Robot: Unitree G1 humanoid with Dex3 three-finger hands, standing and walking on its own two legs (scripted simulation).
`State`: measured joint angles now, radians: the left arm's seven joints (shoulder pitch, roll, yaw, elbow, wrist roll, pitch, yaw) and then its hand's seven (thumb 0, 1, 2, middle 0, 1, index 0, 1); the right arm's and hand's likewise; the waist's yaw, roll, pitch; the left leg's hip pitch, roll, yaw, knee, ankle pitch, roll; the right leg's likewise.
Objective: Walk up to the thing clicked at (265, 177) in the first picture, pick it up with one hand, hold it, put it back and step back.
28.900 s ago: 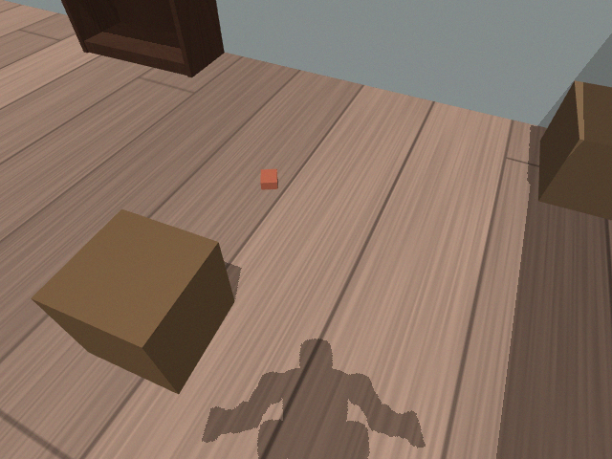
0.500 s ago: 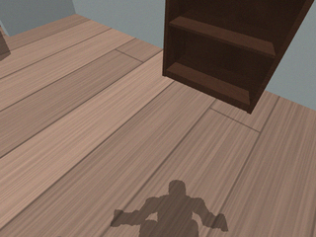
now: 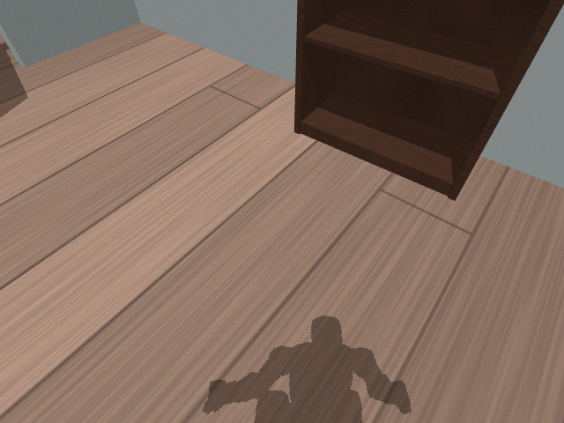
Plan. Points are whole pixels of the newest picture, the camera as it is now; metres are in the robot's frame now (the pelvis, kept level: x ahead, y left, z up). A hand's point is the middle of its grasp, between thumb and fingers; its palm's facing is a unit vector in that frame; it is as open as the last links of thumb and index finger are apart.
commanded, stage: stand
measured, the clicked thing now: out of the picture +0.08 -1.18 -0.76
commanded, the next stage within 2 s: none
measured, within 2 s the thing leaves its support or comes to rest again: neither
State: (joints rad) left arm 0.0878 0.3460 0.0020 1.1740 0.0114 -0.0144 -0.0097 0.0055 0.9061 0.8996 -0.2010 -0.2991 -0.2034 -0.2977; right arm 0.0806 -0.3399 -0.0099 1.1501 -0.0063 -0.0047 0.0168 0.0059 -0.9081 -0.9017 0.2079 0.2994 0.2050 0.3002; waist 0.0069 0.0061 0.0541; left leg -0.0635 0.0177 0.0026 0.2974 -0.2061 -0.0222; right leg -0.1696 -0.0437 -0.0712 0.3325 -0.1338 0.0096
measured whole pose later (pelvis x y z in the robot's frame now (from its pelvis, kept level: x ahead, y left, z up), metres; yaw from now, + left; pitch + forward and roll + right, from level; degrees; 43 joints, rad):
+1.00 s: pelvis +0.01 -0.02 +0.00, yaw +0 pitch -2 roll +0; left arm 0.09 0.35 0.01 1.15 0.01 -0.01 -0.01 0.01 0.91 0.90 -0.20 -0.30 -0.20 -0.30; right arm 0.12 -0.35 0.00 1.13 -0.01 0.00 0.01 0.01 -0.91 -0.90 0.21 0.30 0.20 0.30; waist 0.00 0.01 0.04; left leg -0.04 0.05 0.00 0.29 -0.21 -0.05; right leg -0.15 -0.01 -0.08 0.33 -0.15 -0.02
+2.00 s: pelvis +0.02 -0.01 +0.00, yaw -1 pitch -2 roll +0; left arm 0.09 0.35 0.01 1.14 0.01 -0.01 -0.01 0.00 0.91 0.90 -0.20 -0.30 -0.20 -0.30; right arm 0.12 -0.35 0.00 1.11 -0.01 -0.01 0.01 0.01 -0.91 -0.90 0.21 0.30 0.20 0.30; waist 0.00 0.01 0.05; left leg -0.03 0.05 0.01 0.28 -0.23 -0.05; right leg -0.15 -0.01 -0.07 0.33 -0.16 -0.01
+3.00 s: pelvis +0.19 +0.03 -0.02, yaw -2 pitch -3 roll +1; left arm 0.19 0.43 0.06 0.95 0.02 -0.01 -0.10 0.01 0.91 0.90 -0.20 -0.30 -0.20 -0.30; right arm 0.35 -0.40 -0.07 0.91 -0.02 -0.07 0.05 0.01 -0.90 -0.90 0.21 0.30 0.21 0.30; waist -0.03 -0.03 0.10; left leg 0.06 0.02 0.12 0.39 -0.40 -0.01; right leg -0.46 -0.08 -0.02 0.63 -0.17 -0.02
